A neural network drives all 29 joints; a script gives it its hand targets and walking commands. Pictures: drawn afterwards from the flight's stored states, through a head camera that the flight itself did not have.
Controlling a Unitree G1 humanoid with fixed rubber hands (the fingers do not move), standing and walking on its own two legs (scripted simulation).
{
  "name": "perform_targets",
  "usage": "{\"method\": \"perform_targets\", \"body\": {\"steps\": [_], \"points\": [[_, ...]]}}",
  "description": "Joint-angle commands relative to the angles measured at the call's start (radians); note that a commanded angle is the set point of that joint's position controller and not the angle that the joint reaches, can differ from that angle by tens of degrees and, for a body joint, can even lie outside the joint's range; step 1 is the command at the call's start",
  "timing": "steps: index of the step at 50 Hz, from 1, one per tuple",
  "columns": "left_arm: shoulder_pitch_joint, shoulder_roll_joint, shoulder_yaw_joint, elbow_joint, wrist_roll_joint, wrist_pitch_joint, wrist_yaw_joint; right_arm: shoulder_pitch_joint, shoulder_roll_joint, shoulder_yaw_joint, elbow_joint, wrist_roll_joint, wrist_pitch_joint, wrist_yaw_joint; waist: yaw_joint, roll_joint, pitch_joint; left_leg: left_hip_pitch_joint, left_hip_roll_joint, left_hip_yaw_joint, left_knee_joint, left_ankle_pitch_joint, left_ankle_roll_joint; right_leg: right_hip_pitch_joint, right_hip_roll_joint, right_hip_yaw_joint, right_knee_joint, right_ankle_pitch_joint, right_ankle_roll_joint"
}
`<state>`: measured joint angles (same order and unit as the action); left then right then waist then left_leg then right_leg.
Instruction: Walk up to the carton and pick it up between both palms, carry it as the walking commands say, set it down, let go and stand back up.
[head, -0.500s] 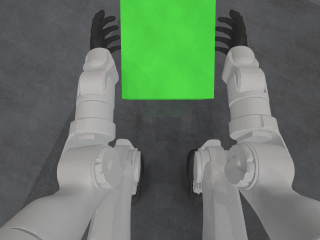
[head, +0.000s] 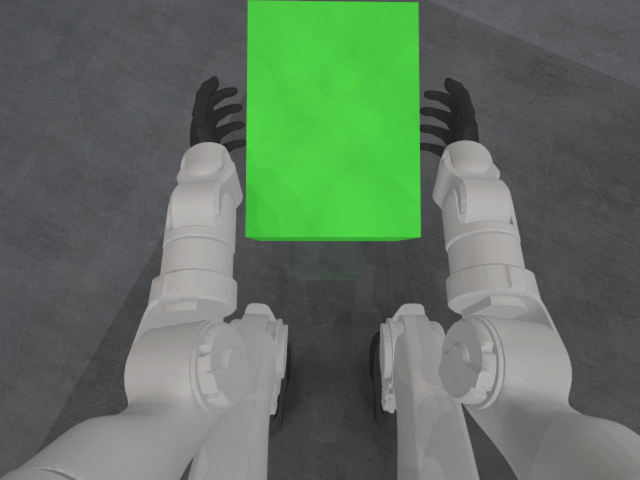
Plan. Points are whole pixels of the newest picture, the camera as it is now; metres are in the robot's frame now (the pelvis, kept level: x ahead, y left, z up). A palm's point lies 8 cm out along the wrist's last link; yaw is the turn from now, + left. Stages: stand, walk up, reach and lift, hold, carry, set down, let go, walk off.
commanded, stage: reach and lift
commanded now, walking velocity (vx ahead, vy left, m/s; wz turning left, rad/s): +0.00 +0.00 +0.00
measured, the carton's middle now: (330, 135) +0.54 +0.00 -0.14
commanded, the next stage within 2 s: none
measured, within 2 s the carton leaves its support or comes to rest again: neither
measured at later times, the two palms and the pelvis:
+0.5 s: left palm (183, 135) +0.46 +0.14 +0.03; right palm (484, 133) +0.47 -0.15 +0.02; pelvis +0.01 +0.00 +0.06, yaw +0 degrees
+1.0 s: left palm (146, 117) +0.44 +0.14 +0.10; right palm (529, 114) +0.45 -0.15 +0.09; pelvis +0.03 +0.00 +0.13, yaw +0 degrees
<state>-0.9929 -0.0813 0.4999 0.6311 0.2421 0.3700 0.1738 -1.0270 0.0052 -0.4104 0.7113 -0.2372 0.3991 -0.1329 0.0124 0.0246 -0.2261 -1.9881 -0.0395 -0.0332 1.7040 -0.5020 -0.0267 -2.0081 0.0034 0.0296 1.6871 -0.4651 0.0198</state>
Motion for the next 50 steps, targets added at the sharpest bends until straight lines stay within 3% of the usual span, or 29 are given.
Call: {"method": "perform_targets", "body": {"steps": [1,16,50], "points": [[-0.632,-0.991,-0.540,0.081,-0.171,-0.007,-0.411,-0.640,1.025,0.486,0.004,0.179,-0.043,0.362,-0.016,-0.036,-0.994,0.495,-0.144,0.095,-0.198,0.210,0.012,0.683,0.155,-0.089,-0.163,0.211,-0.017],[-0.543,-1.020,-0.524,0.096,-0.142,-0.005,-0.407,-0.551,1.057,0.457,0.027,0.145,-0.041,0.366,-0.015,-0.029,-0.905,0.606,-0.143,0.075,-0.313,0.175,0.008,0.757,0.155,-0.079,-0.273,0.170,-0.016],[-0.282,-1.090,-0.574,0.062,-0.106,-0.015,-0.430,-0.296,1.141,0.507,-0.018,0.102,-0.052,0.382,-0.005,-0.040,-0.742,0.917,-0.126,0.031,-0.621,0.279,0.022,1.111,0.147,-0.023,-0.580,0.292,-0.013]]}}
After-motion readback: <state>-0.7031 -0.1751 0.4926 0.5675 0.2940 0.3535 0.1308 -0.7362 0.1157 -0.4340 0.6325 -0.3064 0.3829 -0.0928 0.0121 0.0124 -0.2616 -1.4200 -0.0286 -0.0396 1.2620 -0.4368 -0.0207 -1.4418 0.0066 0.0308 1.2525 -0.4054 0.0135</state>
